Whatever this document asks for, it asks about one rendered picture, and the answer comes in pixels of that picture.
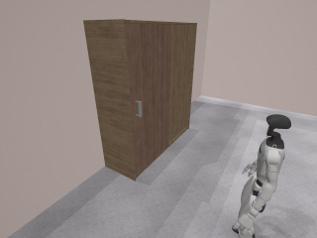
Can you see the wardrobe door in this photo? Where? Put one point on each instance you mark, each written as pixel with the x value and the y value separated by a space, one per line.
pixel 149 62
pixel 180 67

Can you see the robot right forearm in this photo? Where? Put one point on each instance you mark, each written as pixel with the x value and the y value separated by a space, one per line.
pixel 255 163

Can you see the right robot foot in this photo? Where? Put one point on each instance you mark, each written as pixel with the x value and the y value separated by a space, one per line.
pixel 237 231

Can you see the robot left forearm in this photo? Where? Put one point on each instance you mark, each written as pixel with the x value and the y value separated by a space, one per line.
pixel 263 196

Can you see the handle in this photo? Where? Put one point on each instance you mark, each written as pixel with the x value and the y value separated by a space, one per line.
pixel 140 108

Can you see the left robot upper arm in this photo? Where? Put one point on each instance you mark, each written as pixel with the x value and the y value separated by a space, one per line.
pixel 272 163

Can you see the right robot hand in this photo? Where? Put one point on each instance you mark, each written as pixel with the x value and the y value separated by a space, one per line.
pixel 251 168

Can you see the robot left shin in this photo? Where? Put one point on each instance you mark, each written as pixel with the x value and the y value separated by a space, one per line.
pixel 248 235

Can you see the left robot hand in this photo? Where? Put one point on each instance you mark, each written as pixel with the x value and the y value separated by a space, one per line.
pixel 245 221

